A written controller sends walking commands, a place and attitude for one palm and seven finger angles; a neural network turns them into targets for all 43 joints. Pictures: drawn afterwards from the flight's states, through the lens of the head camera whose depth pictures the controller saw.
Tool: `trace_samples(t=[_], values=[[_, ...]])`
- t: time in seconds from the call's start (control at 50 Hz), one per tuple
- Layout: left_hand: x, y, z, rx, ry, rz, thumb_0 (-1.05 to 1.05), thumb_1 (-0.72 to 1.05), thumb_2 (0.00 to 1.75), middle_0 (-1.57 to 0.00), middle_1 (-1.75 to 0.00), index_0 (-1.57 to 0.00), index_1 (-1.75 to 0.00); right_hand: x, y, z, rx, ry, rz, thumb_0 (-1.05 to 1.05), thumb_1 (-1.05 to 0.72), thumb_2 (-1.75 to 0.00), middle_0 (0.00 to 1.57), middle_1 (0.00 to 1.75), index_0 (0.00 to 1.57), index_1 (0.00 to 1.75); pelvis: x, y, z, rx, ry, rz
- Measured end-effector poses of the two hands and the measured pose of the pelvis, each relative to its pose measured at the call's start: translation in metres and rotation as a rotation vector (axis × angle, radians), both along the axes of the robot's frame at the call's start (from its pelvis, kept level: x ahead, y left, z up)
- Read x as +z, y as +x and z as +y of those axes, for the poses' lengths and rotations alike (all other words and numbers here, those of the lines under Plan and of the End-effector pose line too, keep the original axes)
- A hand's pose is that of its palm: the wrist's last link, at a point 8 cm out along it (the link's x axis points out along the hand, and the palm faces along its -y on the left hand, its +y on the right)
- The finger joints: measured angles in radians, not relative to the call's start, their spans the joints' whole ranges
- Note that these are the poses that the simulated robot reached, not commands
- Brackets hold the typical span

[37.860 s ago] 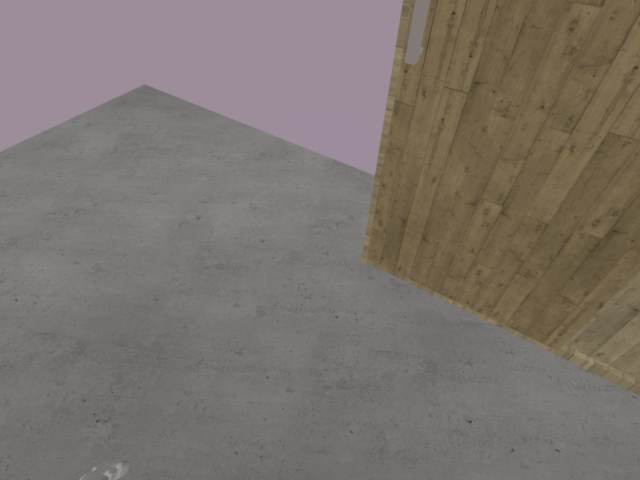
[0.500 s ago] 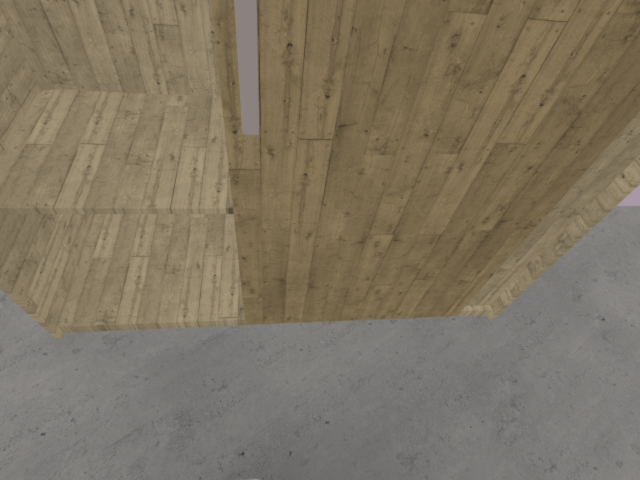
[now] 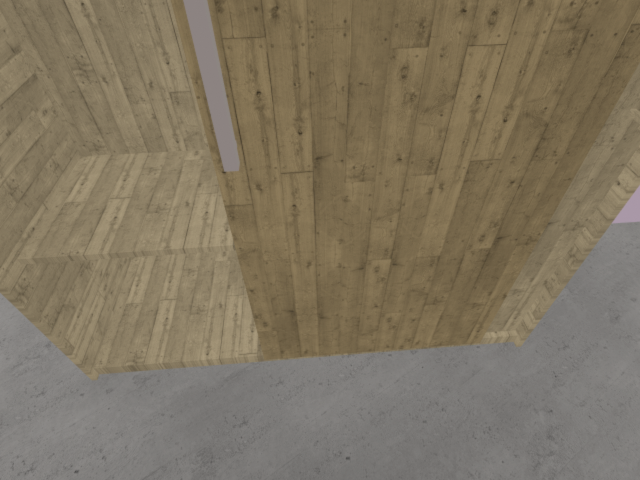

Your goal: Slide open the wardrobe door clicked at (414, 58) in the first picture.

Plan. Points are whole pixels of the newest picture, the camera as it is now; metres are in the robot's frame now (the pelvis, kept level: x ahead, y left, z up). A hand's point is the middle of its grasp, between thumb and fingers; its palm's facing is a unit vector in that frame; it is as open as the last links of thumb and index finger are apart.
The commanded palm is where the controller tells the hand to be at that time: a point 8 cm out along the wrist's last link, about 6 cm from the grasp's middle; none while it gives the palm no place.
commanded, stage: let the arm hang, fingers relaxed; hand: left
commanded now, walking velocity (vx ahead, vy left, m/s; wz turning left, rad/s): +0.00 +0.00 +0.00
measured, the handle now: (214, 72) +0.60 +0.18 +0.24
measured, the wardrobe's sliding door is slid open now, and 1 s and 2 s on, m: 0.56 0.56 0.56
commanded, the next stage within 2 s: look to check the result in 0.24 s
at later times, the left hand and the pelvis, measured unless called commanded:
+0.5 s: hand out of the picture +0.02 +0.18 -0.17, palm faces +0.00 -0.98 -0.22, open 7.4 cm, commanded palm none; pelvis +0.02 -0.01 +0.00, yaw +0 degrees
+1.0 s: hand out of the picture +0.03 +0.18 -0.17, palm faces +0.01 -0.98 -0.22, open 7.4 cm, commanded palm none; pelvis +0.02 -0.01 +0.00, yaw +0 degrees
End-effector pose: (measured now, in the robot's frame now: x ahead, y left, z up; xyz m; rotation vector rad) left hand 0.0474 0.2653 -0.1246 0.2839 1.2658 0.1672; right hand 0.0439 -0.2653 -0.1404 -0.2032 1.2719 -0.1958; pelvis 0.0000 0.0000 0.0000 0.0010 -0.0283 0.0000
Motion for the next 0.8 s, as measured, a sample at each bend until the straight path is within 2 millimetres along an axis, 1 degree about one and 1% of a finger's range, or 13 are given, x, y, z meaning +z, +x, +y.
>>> trace_samples(t=[0.06,0.1,0.14,0.2,0.28,0.38,0.5,0.58,0.68,0.8], values=[[-0.004,0.014,-0.015,-0.013,-0.037,-0.024,0.01,0.91,0.90,-0.20,-0.30,-0.20,-0.29,0.003,-0.002,-0.003,-0.003,-0.009,0.012,0.01,-0.91,-0.90,0.20,0.30,0.20,0.30,0.001,0.003,-0.003,-0.002,0.001,0.003],[-0.007,0.020,-0.024,-0.017,-0.058,-0.031,0.01,0.91,0.90,-0.20,-0.30,-0.20,-0.29,0.004,-0.005,-0.003,-0.005,-0.013,0.025,0.01,-0.91,-0.90,0.20,0.30,0.20,0.30,0.001,0.004,-0.005,-0.004,0.002,0.006],[-0.009,0.024,-0.031,-0.017,-0.075,-0.029,0.01,0.91,0.90,-0.20,-0.30,-0.20,-0.29,0.004,-0.009,-0.002,-0.006,-0.013,0.041,0.01,-0.91,-0.90,0.20,0.30,0.20,0.30,0.001,0.006,-0.006,-0.004,0.003,0.008],[-0.012,0.023,-0.038,-0.012,-0.091,-0.016,0.01,0.91,0.90,-0.20,-0.30,-0.20,-0.29,0.003,-0.014,0.001,-0.009,-0.006,0.066,0.01,-0.91,-0.90,0.20,0.30,0.20,0.30,0.002,0.008,-0.008,-0.004,0.003,0.012],[-0.015,0.015,-0.043,0.006,-0.095,0.020,0.01,0.91,0.90,-0.20,-0.30,-0.20,-0.29,-0.001,-0.019,0.009,-0.012,0.014,0.096,0.01,-0.91,-0.90,0.20,0.30,0.20,0.30,0.002,0.011,-0.009,-0.002,0.003,0.015],[-0.017,-0.003,-0.043,0.036,-0.088,0.076,0.01,0.91,0.90,-0.20,-0.30,-0.20,-0.29,-0.004,-0.021,0.021,-0.014,0.043,0.122,0.01,-0.90,-0.90,0.20,0.30,0.20,0.30,0.002,0.014,-0.010,-0.001,0.003,0.017],[-0.018,-0.026,-0.042,0.070,-0.081,0.136,0.01,0.91,0.90,-0.20,-0.30,-0.20,-0.29,-0.007,-0.017,0.031,-0.011,0.065,0.130,0.01,-0.90,-0.90,0.20,0.30,0.20,0.30,0.001,0.018,-0.010,0.001,0.003,0.017],[-0.018,-0.037,-0.042,0.085,-0.082,0.161,0.01,0.91,0.90,-0.20,-0.30,-0.20,-0.29,-0.008,-0.011,0.031,-0.009,0.062,0.123,0.01,-0.91,-0.90,0.20,0.30,0.20,0.30,0.001,0.019,-0.009,0.001,0.004,0.017],[-0.019,-0.042,-0.043,0.092,-0.089,0.172,0.01,0.91,0.90,-0.20,-0.30,-0.20,-0.29,-0.006,-0.004,0.029,-0.005,0.051,0.106,0.01,-0.91,-0.90,0.20,0.30,0.20,0.30,0.001,0.021,-0.008,0.000,0.004,0.015],[-0.020,-0.039,-0.044,0.090,-0.097,0.162,0.01,0.91,0.90,-0.20,-0.30,-0.20,-0.29,-0.004,0.004,0.025,0.001,0.037,0.087,0.01,-0.91,-0.90,0.20,0.30,0.20,0.30,0.001,0.022,-0.007,0.001,0.005,0.015]])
